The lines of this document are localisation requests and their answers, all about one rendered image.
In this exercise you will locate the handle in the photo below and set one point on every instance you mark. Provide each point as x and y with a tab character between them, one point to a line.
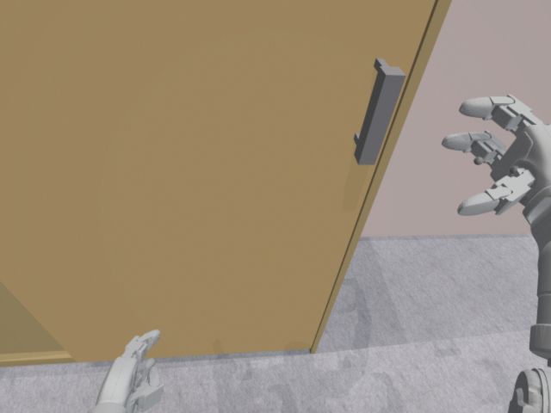
385	94

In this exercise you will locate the right robot forearm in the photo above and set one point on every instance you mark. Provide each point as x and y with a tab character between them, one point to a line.
538	214

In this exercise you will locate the wardrobe door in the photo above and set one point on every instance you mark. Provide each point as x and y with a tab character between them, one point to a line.
186	166
20	331

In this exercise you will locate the robot left hand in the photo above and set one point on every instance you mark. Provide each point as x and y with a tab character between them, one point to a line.
122	384

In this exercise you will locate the right robot upper arm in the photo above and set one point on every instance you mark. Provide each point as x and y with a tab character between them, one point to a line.
532	392

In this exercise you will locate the robot right hand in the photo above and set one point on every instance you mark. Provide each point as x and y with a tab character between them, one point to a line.
531	152

